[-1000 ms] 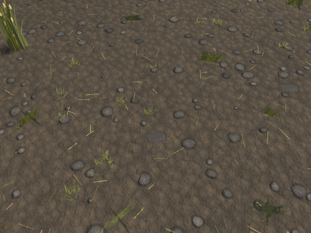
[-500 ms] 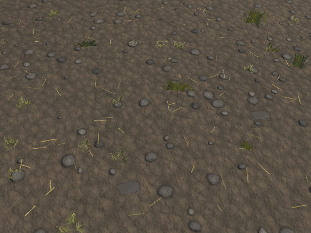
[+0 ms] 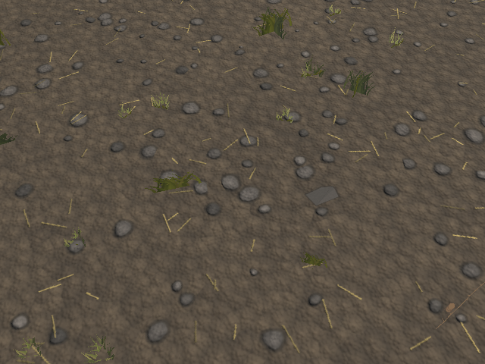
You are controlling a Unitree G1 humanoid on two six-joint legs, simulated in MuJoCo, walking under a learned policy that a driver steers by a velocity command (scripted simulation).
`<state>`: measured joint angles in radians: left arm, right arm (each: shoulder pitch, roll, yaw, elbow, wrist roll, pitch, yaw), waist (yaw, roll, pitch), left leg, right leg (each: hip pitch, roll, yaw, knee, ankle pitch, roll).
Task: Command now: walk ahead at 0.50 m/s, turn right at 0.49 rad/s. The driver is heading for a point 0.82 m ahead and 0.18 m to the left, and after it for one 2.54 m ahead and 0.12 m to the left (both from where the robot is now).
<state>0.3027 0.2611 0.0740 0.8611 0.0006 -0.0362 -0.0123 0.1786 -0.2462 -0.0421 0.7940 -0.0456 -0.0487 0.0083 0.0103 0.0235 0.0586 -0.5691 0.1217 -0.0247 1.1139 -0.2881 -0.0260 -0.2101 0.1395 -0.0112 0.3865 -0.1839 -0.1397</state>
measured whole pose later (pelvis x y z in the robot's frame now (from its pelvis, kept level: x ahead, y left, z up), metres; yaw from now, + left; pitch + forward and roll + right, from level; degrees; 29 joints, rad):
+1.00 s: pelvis +0.57 +0.07 -0.01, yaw +25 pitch +1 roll +0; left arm 0.13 0.26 0.02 0.72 0.04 -0.07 0.01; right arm 0.36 -0.31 -0.07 0.83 -0.02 -0.03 0.01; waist -0.05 0.03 0.03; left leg -0.34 -0.08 -0.07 1.10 -0.39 0.07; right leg -0.35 0.01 -0.04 0.51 -0.17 -0.04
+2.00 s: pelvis +1.04 +0.22 -0.01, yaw +2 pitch +0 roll +0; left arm 0.18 0.27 0.07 0.80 0.02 -0.01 -0.02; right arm 0.28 -0.25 -0.04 0.84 -0.02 -0.06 0.00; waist -0.02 0.01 0.07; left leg -0.36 0.08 0.04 1.23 -0.37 -0.01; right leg -0.36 0.10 -0.06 0.55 -0.18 -0.13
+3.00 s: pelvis +1.27 +0.24 +0.00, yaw -10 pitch +0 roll +0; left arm 0.18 0.24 0.02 0.79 0.02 0.02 0.04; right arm 0.27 -0.28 -0.07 0.80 -0.01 0.06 0.02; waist -0.02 0.02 0.04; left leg -0.40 -0.03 0.02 0.88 -0.45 -0.01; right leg -0.19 -0.02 -0.07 0.45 -0.25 -0.01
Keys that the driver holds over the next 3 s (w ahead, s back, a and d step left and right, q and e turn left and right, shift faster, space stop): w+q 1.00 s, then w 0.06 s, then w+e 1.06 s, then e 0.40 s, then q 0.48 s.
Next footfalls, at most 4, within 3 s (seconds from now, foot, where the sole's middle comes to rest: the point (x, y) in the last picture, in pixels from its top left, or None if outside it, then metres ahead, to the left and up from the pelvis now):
0.36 left None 0.37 0.12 -0.78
0.88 right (257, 280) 0.70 0.02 -0.78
1.36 left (162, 248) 0.81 0.31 -0.78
1.88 right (211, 169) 1.14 0.18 -0.78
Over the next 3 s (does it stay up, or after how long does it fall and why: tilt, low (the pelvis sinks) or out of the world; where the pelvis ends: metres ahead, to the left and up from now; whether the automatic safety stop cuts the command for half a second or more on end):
stays up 1.27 0.24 0.00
